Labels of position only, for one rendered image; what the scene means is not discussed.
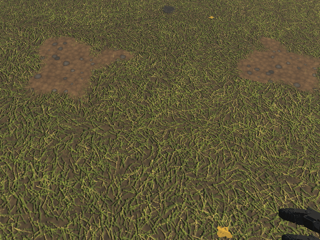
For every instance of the robot right hand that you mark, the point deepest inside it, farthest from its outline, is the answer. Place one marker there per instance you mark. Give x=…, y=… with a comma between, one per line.
x=307, y=217

